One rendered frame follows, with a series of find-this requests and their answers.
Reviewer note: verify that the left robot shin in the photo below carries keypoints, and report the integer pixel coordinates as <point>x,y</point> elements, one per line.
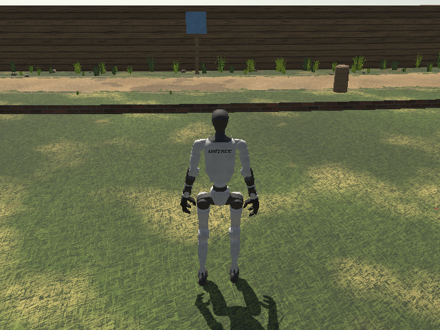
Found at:
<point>202,252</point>

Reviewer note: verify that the right robot forearm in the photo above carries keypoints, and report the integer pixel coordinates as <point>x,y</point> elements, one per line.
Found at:
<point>251,186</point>

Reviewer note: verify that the left robot forearm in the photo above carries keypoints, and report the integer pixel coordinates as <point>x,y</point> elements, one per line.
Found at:
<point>188,185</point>

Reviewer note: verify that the robot right hand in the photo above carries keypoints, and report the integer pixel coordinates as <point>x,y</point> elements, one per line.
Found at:
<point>254,207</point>

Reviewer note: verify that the robot right upper arm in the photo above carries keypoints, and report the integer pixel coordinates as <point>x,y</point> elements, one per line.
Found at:
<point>241,146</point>

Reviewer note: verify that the right robot foot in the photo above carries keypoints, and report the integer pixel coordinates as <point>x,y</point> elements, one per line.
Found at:
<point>234,276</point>

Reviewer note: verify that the robot left upper arm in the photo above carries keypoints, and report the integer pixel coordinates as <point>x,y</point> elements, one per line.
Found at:
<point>198,146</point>

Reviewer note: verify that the robot left hand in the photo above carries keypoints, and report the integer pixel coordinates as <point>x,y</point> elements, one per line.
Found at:
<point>185,204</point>

